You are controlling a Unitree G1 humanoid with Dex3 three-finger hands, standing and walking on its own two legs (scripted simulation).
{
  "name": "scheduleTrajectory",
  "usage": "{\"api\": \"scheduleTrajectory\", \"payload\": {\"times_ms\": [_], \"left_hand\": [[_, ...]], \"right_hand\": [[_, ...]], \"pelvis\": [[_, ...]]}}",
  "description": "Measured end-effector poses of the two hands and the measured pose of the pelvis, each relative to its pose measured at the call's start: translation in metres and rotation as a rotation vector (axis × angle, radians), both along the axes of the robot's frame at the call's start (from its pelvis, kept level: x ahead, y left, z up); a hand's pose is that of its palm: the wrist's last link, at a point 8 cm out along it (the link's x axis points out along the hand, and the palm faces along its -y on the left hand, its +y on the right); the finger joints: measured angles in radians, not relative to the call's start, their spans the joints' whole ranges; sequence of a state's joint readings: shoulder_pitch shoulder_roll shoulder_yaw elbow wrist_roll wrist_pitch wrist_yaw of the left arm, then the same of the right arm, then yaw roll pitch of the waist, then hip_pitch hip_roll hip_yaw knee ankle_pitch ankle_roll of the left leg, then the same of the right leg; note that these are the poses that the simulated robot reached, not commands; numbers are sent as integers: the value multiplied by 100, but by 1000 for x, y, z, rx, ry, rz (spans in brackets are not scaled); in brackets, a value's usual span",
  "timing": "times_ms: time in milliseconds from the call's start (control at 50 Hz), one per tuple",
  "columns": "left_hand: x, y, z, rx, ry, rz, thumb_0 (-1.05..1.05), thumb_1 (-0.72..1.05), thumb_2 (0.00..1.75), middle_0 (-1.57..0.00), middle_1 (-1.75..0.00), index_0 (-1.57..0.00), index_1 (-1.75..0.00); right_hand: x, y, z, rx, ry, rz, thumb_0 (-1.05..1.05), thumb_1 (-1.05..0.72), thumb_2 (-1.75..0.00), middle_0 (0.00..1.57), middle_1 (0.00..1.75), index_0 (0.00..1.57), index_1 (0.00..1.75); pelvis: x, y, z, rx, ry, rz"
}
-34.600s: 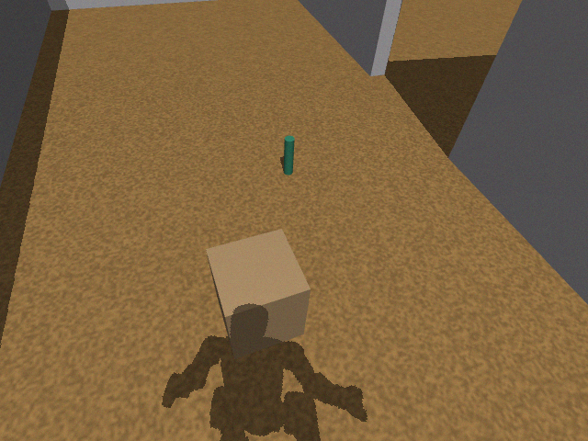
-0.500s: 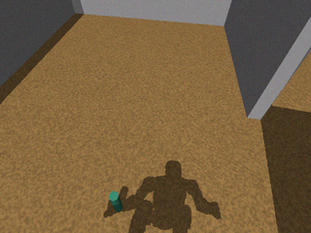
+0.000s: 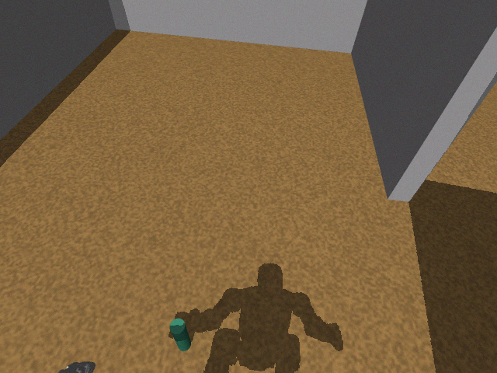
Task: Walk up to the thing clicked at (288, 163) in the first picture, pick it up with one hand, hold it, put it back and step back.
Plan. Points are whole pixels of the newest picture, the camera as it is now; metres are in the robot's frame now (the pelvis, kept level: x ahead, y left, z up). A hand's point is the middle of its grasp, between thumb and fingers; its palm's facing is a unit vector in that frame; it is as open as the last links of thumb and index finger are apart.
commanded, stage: walk up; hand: left
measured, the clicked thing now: (181, 335) +0.35 +0.22 -0.67
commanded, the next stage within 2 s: stand in 0.60 s
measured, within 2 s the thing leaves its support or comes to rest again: neither
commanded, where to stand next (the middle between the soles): +0.04 +0.00 m, yaw +1 degrees
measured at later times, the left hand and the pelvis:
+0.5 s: hand out of the picture +0.08 +0.26 -0.16, palm faces +0.00 -0.94 -0.33, open 7.4 cm; pelvis +0.01 +0.01 +0.00, yaw +0 degrees
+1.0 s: hand out of the picture +0.08 +0.25 -0.15, palm faces -0.01 -0.94 -0.33, open 7.4 cm; pelvis +0.00 +0.00 +0.00, yaw +0 degrees
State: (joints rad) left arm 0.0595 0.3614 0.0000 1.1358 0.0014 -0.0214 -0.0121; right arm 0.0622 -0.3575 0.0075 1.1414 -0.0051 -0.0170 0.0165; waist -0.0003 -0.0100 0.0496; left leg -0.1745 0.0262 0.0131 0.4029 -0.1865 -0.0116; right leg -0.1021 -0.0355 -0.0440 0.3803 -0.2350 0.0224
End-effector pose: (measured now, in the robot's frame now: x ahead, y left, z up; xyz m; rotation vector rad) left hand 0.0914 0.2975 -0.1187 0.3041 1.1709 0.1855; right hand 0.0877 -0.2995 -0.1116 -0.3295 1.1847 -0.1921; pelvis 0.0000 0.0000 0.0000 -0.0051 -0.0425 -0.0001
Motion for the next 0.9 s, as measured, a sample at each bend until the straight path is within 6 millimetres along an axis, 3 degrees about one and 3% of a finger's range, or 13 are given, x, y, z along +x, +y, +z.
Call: {"api": "scheduleTrajectory", "payload": {"times_ms": [300, 900], "left_hand": [[-19, 5, -4, -3, 72, 31, 1, 90, 90, -20, -30, -21, -30], [-10, -1, 3, 5, 52, 20, 0, 90, 90, -20, -30, -21, -30]], "right_hand": [[-10, 6, -2, 2, 50, -17, 1, -90, -90, 21, 30, 20, 30], [5, 6, -2, 14, 19, -2, 1, -90, -90, 21, 30, 20, 30]], "pelvis": [[6, 4, 2, 1, 5, 1], [6, 0, 5, 5, 11, 1]]}}
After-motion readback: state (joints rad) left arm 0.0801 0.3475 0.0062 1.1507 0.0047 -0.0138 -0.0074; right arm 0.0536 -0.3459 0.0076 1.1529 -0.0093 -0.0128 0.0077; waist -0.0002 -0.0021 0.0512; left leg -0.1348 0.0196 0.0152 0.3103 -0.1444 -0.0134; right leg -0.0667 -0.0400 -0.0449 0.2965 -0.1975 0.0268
